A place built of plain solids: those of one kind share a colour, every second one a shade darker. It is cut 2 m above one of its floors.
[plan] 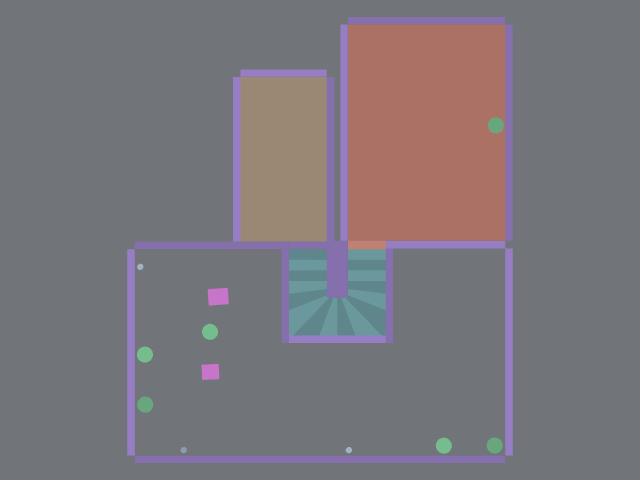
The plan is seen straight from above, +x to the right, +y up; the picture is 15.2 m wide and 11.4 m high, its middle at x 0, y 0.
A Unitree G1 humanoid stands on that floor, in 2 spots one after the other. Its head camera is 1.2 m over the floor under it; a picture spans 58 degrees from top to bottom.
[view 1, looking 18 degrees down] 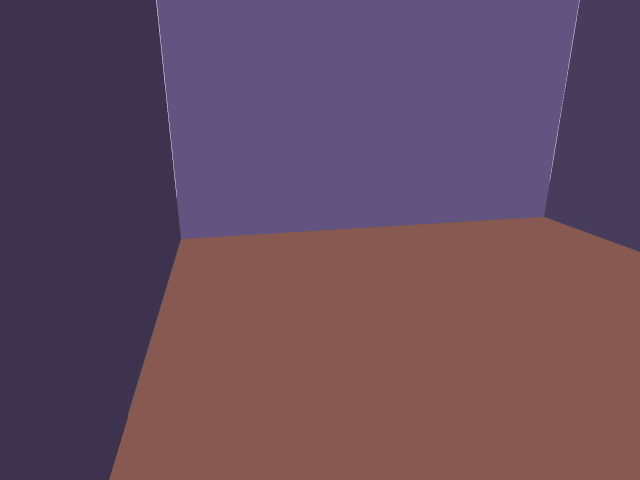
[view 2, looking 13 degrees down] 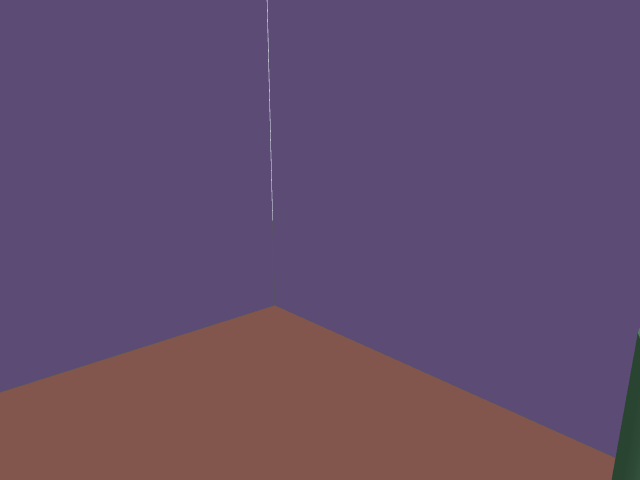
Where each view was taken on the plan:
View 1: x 1.11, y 1.22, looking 78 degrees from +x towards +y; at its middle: floor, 3.88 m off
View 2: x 2.58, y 2.67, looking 47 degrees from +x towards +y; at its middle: wall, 2.74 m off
